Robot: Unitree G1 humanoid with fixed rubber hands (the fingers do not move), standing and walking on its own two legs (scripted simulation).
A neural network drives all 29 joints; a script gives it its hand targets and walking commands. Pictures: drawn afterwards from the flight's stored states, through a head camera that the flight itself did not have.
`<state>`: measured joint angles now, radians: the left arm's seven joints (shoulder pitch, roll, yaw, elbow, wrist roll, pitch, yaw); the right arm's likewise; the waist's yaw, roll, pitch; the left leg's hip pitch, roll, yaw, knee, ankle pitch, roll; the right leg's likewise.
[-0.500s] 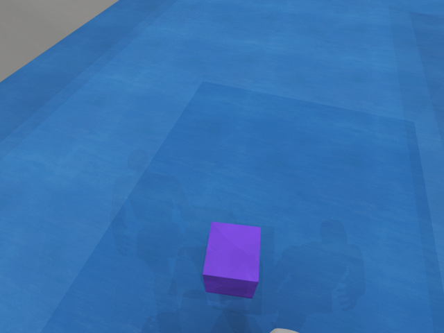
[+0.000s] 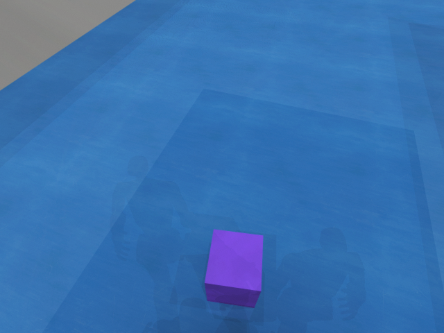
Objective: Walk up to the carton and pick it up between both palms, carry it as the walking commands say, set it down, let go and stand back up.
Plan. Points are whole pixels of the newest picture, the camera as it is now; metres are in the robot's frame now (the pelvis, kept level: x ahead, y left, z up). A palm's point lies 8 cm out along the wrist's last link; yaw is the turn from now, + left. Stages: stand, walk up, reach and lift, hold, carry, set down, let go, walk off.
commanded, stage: walk up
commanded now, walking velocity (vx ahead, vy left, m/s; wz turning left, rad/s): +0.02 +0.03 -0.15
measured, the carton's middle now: (234, 269) +0.44 -0.03 -0.64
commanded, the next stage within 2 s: none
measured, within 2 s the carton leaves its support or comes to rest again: neither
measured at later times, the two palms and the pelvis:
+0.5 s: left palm out of the picture +0.08 +0.26 -0.13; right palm out of the picture +0.06 -0.26 -0.13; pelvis +0.01 +0.00 +0.00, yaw +0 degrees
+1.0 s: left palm out of the picture +0.08 +0.26 -0.12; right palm out of the picture +0.05 -0.26 -0.13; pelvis +0.01 +0.00 +0.00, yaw +0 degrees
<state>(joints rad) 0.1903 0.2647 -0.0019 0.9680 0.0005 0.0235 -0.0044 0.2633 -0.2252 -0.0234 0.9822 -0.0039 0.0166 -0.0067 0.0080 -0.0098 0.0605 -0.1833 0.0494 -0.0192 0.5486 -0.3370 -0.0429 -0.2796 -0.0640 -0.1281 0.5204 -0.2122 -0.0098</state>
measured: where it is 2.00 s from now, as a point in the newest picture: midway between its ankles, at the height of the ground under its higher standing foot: outside the picture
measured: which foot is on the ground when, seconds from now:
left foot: down 0.00-1.00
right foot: down 0.00-1.00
